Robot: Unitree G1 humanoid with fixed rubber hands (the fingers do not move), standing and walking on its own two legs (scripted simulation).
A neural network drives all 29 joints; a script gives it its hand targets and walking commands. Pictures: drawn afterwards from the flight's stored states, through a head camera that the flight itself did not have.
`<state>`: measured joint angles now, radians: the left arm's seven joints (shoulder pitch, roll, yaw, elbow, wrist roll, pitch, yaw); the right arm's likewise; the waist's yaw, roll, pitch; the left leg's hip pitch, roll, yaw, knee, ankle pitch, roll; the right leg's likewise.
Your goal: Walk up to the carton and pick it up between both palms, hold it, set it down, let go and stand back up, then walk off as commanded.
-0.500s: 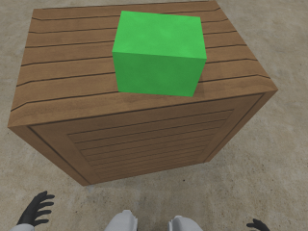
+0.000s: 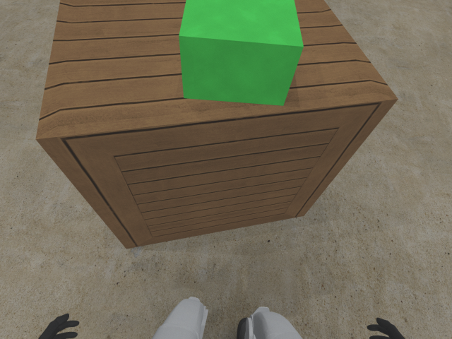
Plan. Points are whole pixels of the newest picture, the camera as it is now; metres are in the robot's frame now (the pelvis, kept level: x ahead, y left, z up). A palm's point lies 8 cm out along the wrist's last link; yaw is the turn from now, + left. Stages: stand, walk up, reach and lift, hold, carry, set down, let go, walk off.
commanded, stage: walk off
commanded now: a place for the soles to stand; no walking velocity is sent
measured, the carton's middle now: (237, 48) +0.70 +0.01 +0.08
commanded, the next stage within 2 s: none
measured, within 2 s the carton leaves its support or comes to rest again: neither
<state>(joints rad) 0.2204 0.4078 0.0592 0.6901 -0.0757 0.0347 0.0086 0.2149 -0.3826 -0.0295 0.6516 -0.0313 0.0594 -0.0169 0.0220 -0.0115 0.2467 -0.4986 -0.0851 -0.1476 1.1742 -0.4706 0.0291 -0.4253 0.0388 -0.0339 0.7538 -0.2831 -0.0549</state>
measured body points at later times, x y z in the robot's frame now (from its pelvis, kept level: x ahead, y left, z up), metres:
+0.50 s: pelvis -0.09 +0.08 +0.02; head +0.01 +0.15 +0.45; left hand -0.01 +0.40 -0.14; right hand +0.04 -0.23 -0.04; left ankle +0.01 +0.12 -0.70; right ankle -0.10 -0.10 -0.63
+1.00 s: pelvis -0.18 +0.02 +0.02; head -0.12 +0.02 +0.46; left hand -0.10 +0.36 -0.08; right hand -0.06 -0.28 -0.09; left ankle -0.18 +0.15 -0.64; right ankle -0.18 -0.08 -0.70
